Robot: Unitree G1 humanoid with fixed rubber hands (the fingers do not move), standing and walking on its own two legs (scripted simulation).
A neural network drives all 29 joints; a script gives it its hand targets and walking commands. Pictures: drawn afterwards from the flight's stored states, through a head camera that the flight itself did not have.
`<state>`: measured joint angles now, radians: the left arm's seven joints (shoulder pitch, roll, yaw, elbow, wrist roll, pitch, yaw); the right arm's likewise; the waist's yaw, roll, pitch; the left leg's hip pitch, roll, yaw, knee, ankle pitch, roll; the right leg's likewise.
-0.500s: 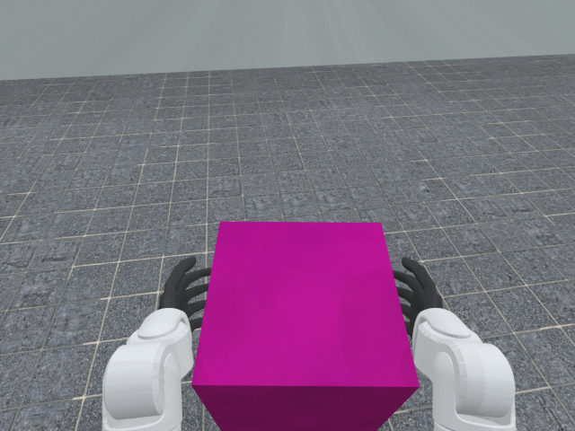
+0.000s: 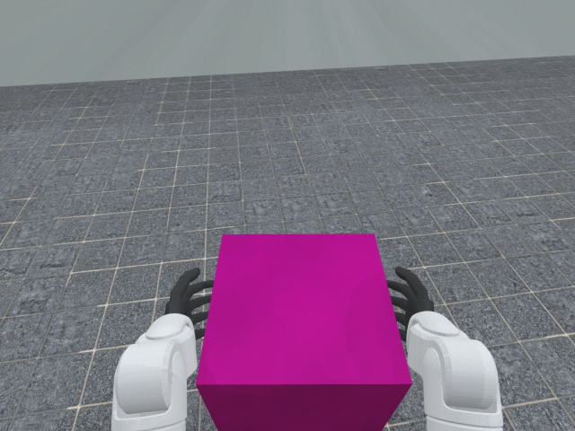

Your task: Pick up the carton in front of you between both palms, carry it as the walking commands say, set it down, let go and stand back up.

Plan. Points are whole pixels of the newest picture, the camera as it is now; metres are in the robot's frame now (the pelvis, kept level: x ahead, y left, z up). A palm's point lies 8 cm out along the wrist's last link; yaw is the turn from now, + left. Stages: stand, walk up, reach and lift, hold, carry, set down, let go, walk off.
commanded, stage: carry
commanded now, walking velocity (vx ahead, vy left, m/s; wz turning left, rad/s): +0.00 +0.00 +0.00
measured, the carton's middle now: (298, 345) +0.26 +0.00 +0.01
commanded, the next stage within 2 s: hold in 0.82 s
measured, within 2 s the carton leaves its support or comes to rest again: neither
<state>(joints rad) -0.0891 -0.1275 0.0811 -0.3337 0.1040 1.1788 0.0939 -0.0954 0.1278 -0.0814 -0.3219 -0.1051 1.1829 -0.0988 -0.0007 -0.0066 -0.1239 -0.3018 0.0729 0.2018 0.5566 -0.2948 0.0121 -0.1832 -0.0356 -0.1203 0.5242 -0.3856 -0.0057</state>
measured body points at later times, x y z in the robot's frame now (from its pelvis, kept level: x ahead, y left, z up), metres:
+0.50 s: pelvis -0.03 +0.00 +0.00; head -0.05 +0.00 +0.45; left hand +0.27 +0.15 +0.03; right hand +0.27 -0.15 +0.03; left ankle +0.00 +0.10 -0.73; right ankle -0.07 -0.10 -0.73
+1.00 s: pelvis -0.05 +0.00 +0.01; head -0.06 +0.00 +0.46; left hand +0.25 +0.14 +0.04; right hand +0.25 -0.16 +0.04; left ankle -0.01 +0.12 -0.73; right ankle -0.07 -0.10 -0.73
